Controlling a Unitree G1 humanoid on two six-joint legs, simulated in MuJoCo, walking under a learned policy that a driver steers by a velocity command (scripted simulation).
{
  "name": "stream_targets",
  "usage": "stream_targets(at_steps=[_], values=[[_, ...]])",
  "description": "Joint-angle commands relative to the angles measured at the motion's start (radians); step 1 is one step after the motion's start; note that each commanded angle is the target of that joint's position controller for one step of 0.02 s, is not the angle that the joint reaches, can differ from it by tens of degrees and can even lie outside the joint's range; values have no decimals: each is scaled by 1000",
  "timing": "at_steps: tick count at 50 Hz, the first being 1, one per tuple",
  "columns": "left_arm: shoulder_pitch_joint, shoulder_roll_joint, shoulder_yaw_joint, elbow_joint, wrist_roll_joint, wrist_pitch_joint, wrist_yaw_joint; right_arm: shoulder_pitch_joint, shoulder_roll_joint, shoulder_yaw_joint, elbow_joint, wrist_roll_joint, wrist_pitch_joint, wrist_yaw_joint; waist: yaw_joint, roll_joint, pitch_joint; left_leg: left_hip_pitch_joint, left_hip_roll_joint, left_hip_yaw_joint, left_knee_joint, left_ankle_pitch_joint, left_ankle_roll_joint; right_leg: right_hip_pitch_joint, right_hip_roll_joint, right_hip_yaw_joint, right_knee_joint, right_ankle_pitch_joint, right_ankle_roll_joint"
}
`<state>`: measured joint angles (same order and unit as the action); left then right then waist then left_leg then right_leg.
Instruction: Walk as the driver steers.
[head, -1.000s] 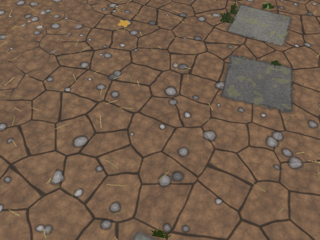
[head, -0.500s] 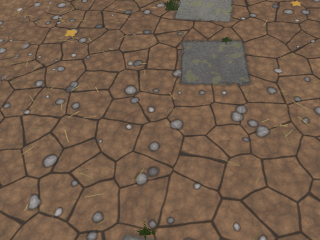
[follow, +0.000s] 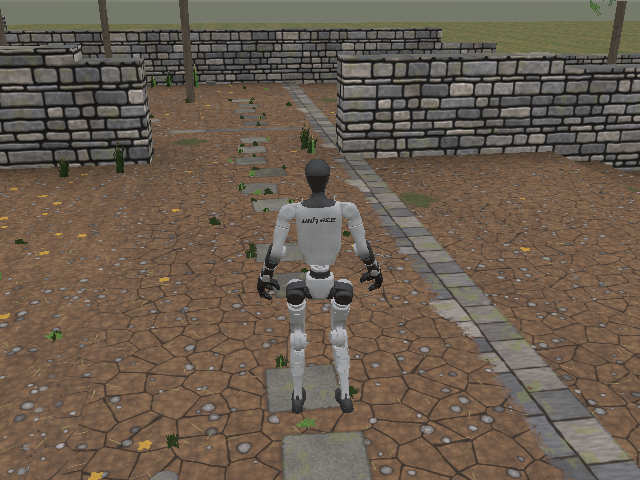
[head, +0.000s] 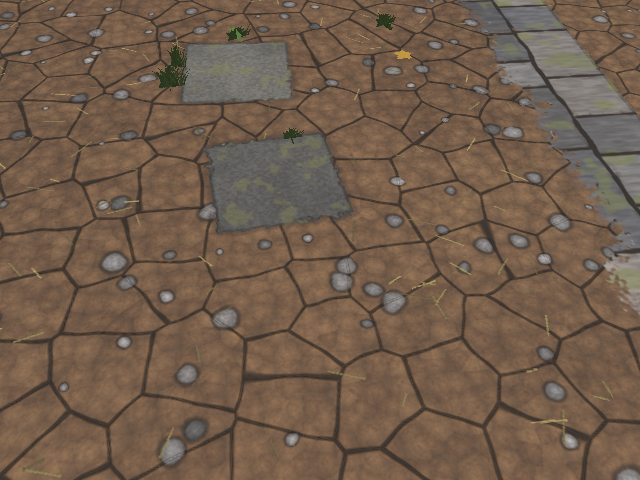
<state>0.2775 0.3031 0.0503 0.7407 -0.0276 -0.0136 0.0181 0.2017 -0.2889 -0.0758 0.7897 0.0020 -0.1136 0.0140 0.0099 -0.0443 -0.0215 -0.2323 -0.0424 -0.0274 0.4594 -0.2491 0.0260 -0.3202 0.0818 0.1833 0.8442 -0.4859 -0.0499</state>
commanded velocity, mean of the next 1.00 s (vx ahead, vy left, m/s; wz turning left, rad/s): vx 0.48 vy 0.00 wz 0.13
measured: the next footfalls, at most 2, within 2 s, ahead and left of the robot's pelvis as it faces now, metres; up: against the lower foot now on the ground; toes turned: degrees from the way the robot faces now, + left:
right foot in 0.36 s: +0.33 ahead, -0.16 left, +0.00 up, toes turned -3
left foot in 0.92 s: +0.64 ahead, +0.07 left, +0.00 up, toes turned +12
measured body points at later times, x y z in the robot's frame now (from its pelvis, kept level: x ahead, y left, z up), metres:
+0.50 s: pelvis +0.24 -0.07 +0.00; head +0.27 -0.08 +0.45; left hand +0.41 +0.19 -0.09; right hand +0.27 -0.35 -0.13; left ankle +0.13 +0.09 -0.65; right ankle +0.29 -0.16 -0.74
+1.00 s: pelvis +0.52 -0.02 -0.02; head +0.57 -0.01 +0.43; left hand +0.53 +0.27 -0.14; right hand +0.76 -0.24 -0.10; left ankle +0.60 +0.06 -0.74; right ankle +0.37 -0.18 -0.64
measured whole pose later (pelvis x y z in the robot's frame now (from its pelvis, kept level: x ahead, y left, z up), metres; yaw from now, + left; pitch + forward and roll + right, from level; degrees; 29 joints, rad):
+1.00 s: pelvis +0.52 -0.02 -0.02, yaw +13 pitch +2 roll -1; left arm 0.30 0.29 0.04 0.81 -0.01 -0.08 0.00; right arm 0.13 -0.30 -0.06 0.66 0.02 -0.06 0.04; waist 0.02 0.01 0.07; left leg -0.47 -0.07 0.03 0.60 -0.17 0.11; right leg -0.23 -0.01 -0.01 1.13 -0.47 0.00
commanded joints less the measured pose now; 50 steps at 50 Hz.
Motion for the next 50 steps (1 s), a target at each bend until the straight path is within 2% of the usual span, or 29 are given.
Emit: stream_targets(at_steps=[1, 5, 9, 13, 15, 16, 17, 18, 19, 20, 21, 22, 23, 24, 25, 27, 30, 32, 35, 40, 41, 43, 44, 45, 46, 47, 48, 49, 50], values=[[-56, 136, 35, -84, 4, -41, -5, 79, -130, -26, -26, 5, -8, -2, -41, 183, 112, 272, 331, -475, -295, -368, 170, -500, -94, -14, 234, 70, 6], [-141, 67, 18, -112, 22, -62, -27, 105, -121, -12, -11, 4, 1, -13, -60, 165, 101, 215, 259, -267, -337, -41, 164, -463, -155, -117, 138, 269, 51], [-251, 12, -6, -156, 18, -70, -37, 152, -145, -11, 11, 13, 13, -18, -97, 154, 102, 167, 224, -133, -340, 159, 160, -356, -147, -176, -118, 405, 80], [-310, 28, -4, -181, 4, -74, -56, 208, -171, -12, 36, 25, 27, -16, -102, 160, 112, 163, 266, -110, -325, 227, 151, -235, -119, -192, -261, 460, 58], [-301, 54, 5, -186, 1, -76, -62, 208, -180, -15, 43, 29, 36, -17, -71, 166, 110, 216, 298, -110, -293, 318, 133, -199, -112, -186, -302, 426, 23], [-263, 75, 15, -180, 3, -76, -62, 202, -191, -17, 44, 28, 42, -19, -38, 170, 84, 236, 300, -96, -240, 461, 121, -133, -95, -198, -318, 404, 2], [-170, 102, 31, -154, 7, -73, -57, 191, -195, -18, 43, 28, 47, -21, 22, 159, 21, 230, 275, -55, -116, 638, 101, 8, -70, -219, -346, 406, -26], [-19, 143, 54, -109, 7, -68, -47, 197, -179, -10, 39, 21, 50, -24, 94, 139, -78, 163, 229, -14, 73, 703, 74, 226, -64, -226, -350, 407, -55], [165, 213, 73, -78, 17, -59, -33, 206, -121, 15, 9, -10, 48, -26, 156, 7, -237, -50, 176, 18, 398, 407, 39, 534, -265, -5, -315, 377, -116], [187, 278, 77, -62, 28, -58, -42, 332, 1, 49, -10, 4, 28, -23, 70, -288, -367, -368, -5, -14, 713, -295, -10, 745, -480, 505, -482, 90, -264], [161, 170, 52, -66, 21, -61, -44, 258, -123, 21, 2, 29, 11, -16, 105, -176, -285, -473, 47, -107, 821, -310, 0, 674, -454, 549, -561, -17, -241], [88, 136, 38, -68, 18, -64, -43, 161, -162, 8, -28, 48, 2, -9, 90, -126, -133, -532, 96, -76, 824, -217, 15, 550, -422, 389, -568, 56, -205], [29, 123, 33, -73, 23, -66, -45, 115, -147, 12, -33, 38, -2, -12, 63, -38, -63, -496, 139, -54, 784, -128, 15, 421, -377, 273, -584, 196, -189], [-17, 101, 28, -76, 32, -68, -47, 103, -135, 10, -30, 23, 2, -13, 34, -18, -19, -465, 166, -51, 734, -70, 8, 327, -343, 183, -608, 299, -181], [-44, 79, 23, -76, 42, -74, -47, 124, -121, 9, -20, 23, 13, -9, 3, -35, -11, -408, 189, -59, 714, -29, 5, 264, -318, 118, -640, 359, -173], [-55, 71, 26, -57, 35, -92, -47, 151, -82, 16, -6, 26, 39, -8, -22, -39, 1, -367, 196, -57, 687, 4, -10, 197, -309, 32, -692, 430, -182], [-41, 89, 34, -19, 41, -110, -41, 79, -72, 15, -34, 22, 60, -15, -18, -10, 65, -443, 183, -93, 590, 109, -33, 165, -307, -77, -737, 497, -177], [-36, 96, 35, -4, 42, -110, -35, 34, -71, 15, -51, 19, 53, -11, -8, -2, 80, -456, 163, -99, 468, 233, -35, 177, -289, -150, -747, 533, -158], [-24, 115, 36, 12, 37, -108, -26, -68, -53, 26, -82, 16, 43, 8, 29, 12, 102, -410, 142, -30, 281, 377, -26, 188, -274, -242, -766, 555, -127], [69, 142, 45, 66, 21, -71, -15, -207, -40, 36, -166, 19, 39, 43, 78, 33, 131, -494, 120, 23, 143, 314, 15, 406, -334, -294, -694, 681, -109], [71, 148, 47, 69, 19, -60, -12, -217, -45, 34, -182, 20, 39, 51, 72, 25, 124, -494, 107, 43, 131, 265, 28, 446, -344, -304, -656, 767, -101], [57, 175, 53, 61, 19, -41, -1, -184, -72, 20, -199, 20, 44, 59, 34, -18, 64, -400, 48, 105, 134, 156, 62, 489, -346, -333, -528, 1106, -77], [51, 188, 56, 55, 21, -31, 7, -118, -98, 5, -193, 19, 49, 58, -7, -41, 11, -307, 11, 131, 144, 104, 84, 492, -342, -346, -414, 1264, -66], [39, 192, 56, 47, 22, -22, 14, 11, -142, -21, -169, 22, 53, 51, -81, -42, -63, -128, -27, 137, 117, 107, 114, 439, -322, -364, -234, 1309, -46], [28, 185, 49, 30, 24, -24, 22, 182, -205, -53, -134, 23, 60, 34, -171, 9, -151, 171, 11, 32, 69, 147, 164, 242, -286, -370, 26, 1127, -9], [141, 40, 2, -19, 55, -51, 2, 225, -316, -77, -132, 24, 63, 20, -82, 260, -266, 593, 287, -482, 67, 63, 347, -236, -109, -338, 413, 245, 60], [86, 78, -1, -24, 39, -95, -17, 246, -257, -58, -154, 22, 56, 18, -120, 194, -404, 701, 386, -835, -101, -36, 425, -399, -17, -111, 566, -110, 59], [-33, 141, 19, -61, -6, -119, -31, 215, -206, -41, -148, 10, 50, 17, -143, 133, -265, 612, 351, -678, -142, -16, 356, -489, -82, -62, 566, -26, 39], [-70, 130, 12, -80, -9, -132, -31, 153, -183, -36, -154, 13, 46, 16, -104, 66, -146, 452, 308, -543, -153, 53, 318, -480, -126, -78, 480, 63, 29]])
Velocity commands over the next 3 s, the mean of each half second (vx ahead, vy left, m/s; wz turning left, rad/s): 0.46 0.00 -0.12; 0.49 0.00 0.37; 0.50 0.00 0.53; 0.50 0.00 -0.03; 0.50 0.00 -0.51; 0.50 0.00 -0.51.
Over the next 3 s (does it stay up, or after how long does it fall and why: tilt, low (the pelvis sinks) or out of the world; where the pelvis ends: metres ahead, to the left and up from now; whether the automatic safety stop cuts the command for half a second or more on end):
stays up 1.56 0.29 0.00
